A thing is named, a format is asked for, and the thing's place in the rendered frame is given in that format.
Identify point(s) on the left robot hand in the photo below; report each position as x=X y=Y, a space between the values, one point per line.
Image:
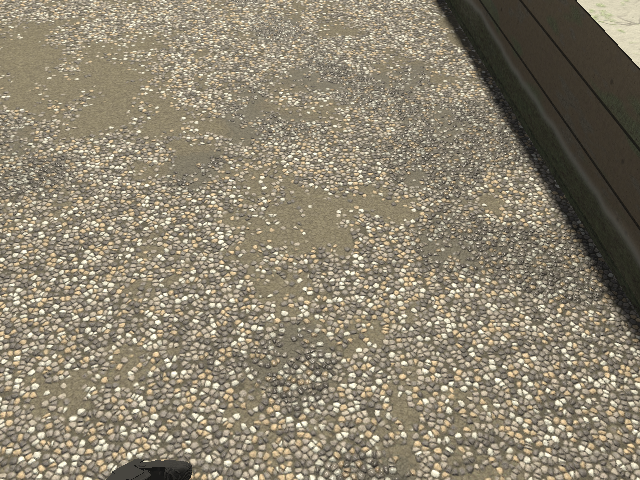
x=154 y=470

